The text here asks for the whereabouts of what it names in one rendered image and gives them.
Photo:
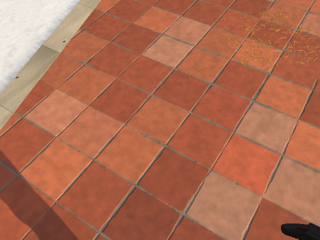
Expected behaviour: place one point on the right robot hand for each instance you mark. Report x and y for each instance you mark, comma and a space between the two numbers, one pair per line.
301, 231

